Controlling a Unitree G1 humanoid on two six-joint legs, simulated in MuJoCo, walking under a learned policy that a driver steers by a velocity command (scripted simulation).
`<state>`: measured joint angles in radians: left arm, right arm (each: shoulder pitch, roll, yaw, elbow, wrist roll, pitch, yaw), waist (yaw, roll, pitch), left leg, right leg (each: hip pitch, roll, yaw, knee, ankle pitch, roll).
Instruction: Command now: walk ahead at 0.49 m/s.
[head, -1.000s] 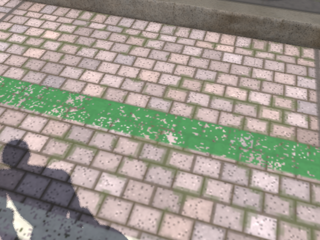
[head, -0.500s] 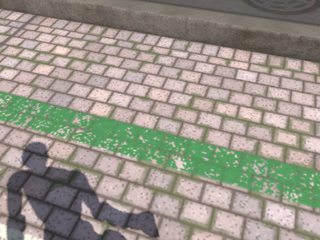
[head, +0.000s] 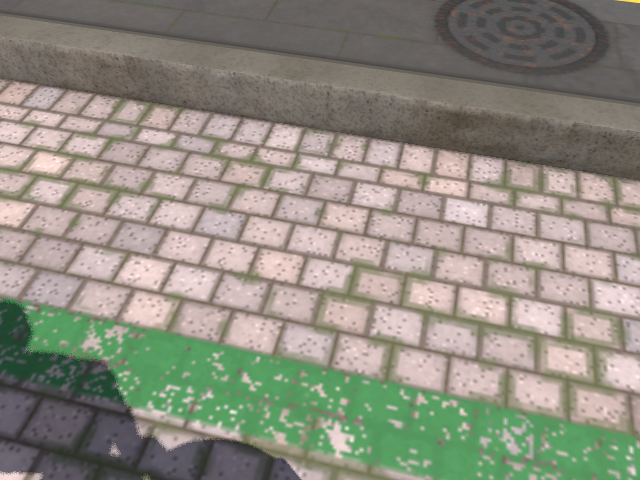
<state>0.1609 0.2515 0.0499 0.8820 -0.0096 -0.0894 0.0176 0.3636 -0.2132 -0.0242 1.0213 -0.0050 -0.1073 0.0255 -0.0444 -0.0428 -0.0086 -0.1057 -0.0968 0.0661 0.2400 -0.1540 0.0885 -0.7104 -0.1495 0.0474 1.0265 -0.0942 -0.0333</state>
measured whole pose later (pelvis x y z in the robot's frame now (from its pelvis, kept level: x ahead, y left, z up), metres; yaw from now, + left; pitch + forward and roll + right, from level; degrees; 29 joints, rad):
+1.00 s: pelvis +0.56 +0.00 -0.01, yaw +0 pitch +1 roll +0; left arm 0.28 0.26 0.05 0.96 -0.02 -0.10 0.01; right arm 0.20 -0.24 -0.06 0.92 0.00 -0.10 0.04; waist 0.00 -0.03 0.02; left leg -0.31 -0.04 0.07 0.43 -0.15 0.07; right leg -0.46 -0.07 0.03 1.17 -0.33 -0.06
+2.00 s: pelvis +1.07 +0.07 -0.03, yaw +27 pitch +2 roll -2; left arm 0.26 0.28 0.08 0.93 -0.01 -0.07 0.01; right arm 0.08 -0.28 -0.09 0.73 0.02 -0.04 0.04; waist 0.03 0.01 0.06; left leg -0.51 -0.02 0.06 0.67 -0.20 0.11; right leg -0.15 -0.11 -0.12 0.97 -0.49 0.05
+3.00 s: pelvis +1.37 +0.25 +0.00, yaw +12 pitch +3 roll +0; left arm 0.17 0.32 0.09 0.69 -0.01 -0.02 -0.01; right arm 0.34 -0.27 -0.07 0.75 -0.02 -0.08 -0.04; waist -0.06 -0.05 -0.05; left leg -0.14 0.02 0.06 0.35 -0.25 0.00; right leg -0.69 -0.01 0.07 1.09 -0.19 0.03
